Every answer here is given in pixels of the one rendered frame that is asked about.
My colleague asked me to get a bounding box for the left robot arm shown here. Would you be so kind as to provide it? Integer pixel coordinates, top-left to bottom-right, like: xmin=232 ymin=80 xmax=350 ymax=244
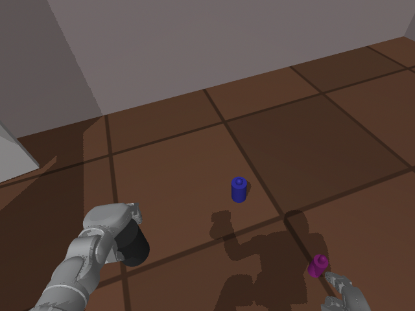
xmin=29 ymin=225 xmax=113 ymax=311

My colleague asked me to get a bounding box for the left robot hand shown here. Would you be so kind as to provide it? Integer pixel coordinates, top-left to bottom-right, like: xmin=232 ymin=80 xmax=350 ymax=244
xmin=83 ymin=203 xmax=142 ymax=264

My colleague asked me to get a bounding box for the right robot hand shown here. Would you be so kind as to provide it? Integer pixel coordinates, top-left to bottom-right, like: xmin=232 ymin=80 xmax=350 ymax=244
xmin=321 ymin=271 xmax=371 ymax=311

